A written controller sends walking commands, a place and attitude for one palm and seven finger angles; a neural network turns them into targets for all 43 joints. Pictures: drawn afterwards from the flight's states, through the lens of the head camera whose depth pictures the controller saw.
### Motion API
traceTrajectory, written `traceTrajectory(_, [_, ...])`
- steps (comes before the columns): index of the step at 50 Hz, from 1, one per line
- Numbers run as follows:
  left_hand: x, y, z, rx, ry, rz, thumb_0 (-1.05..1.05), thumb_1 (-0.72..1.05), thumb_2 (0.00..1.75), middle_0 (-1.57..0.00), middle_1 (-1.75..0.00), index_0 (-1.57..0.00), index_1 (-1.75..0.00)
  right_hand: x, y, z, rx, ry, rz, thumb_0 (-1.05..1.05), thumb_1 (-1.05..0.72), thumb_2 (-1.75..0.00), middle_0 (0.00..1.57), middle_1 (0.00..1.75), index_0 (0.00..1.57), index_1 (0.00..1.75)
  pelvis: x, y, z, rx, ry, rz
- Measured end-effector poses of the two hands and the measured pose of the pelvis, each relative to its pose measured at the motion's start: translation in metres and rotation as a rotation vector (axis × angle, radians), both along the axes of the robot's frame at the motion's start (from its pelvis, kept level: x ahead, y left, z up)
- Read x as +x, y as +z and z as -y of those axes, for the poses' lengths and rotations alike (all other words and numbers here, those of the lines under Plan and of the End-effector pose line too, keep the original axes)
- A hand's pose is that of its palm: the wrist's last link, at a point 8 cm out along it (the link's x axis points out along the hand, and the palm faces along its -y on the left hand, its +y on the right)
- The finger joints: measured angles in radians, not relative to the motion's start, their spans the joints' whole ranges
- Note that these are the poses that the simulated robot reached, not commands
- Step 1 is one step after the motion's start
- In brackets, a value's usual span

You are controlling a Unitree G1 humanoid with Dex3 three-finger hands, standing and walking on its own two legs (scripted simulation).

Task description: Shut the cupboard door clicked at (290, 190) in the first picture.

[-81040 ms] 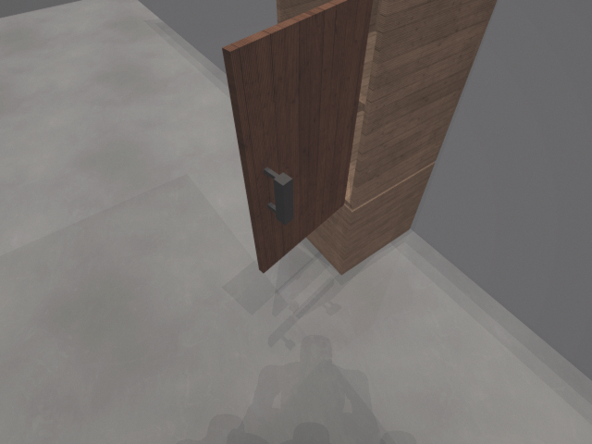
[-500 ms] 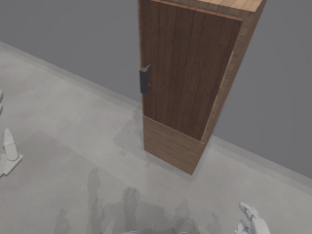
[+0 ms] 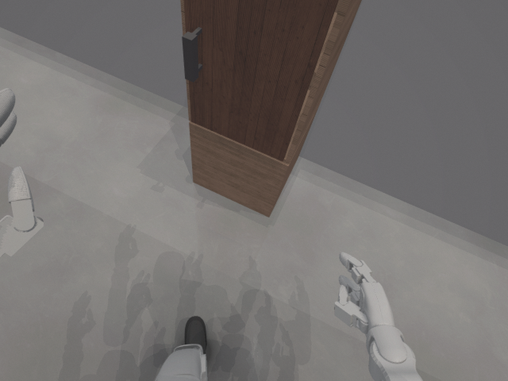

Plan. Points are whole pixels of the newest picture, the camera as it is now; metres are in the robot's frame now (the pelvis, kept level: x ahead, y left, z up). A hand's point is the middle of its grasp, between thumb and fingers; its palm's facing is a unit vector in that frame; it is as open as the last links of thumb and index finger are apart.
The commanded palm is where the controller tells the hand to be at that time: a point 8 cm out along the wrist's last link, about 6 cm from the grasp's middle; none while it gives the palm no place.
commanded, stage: stop stepping back and stand still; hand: left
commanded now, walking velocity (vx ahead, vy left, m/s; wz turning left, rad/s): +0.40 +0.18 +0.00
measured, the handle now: (195, 54) +0.84 +0.20 -0.04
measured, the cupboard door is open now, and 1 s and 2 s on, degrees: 0 0 0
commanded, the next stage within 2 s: let the arm hang, fingers relaxed in 0.76 s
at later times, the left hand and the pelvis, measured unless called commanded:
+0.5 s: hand out of the picture +0.10 +0.25 +0.16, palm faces +0.42 -0.82 -0.40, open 7.5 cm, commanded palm +0.04 +0.30 +0.19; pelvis -0.09 +0.00 +0.01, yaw +3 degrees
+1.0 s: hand out of the picture +0.08 +0.25 -0.05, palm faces +0.14 -0.92 -0.36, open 7.4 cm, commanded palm none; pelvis -0.10 +0.02 -0.01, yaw +4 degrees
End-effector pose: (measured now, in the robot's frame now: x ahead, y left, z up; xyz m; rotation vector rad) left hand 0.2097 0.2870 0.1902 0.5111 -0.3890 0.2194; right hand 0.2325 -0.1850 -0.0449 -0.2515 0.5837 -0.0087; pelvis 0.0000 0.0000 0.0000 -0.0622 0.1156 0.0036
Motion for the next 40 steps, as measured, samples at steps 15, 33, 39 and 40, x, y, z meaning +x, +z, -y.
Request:
traceTrajectory(15, [-0.143, 0.028, -0.035, -0.054, 0.444, 0.034, 0.0, 0.88, 0.89, -0.21, -0.3, -0.21, -0.31, -0.191, -0.04, 0.105, -0.064, -0.233, -0.248, 0.01, -0.91, -0.9, 0.2, 0.3, 0.2, 0.3, -0.054, 0.014, 0.016, 0.096, 0.032, 0.103])
traceTrajectory(33, [-0.175, 0.055, -0.016, 0.129, 0.271, 0.104, 0.01, 0.89, 0.89, -0.21, -0.31, -0.21, -0.31, -0.172, -0.018, 0.024, 0.07, -0.103, -0.035, 0.01, -0.9, -0.9, 0.2, 0.3, 0.2, 0.3, -0.097, 0.006, 0.009, 0.066, 0.035, 0.141])
traceTrajectory(39, [-0.178, 0.0, -0.028, -0.067, 0.374, -0.078, 0.01, 0.89, 0.89, -0.2, -0.3, -0.2, -0.31, -0.175, -0.035, 0.033, 0.055, -0.09, -0.134, 0.01, -0.9, -0.9, 0.2, 0.3, 0.2, 0.3, -0.097, 0.008, 0.0, 0.067, 0.031, 0.145])
traceTrajectory(40, [-0.177, -0.011, -0.028, -0.101, 0.374, -0.117, 0.01, 0.89, 0.89, -0.2, -0.3, -0.2, -0.31, -0.178, -0.034, 0.035, 0.037, -0.093, -0.154, 0.01, -0.9, -0.9, 0.2, 0.3, 0.2, 0.3, -0.097, 0.01, -0.001, 0.071, 0.03, 0.145])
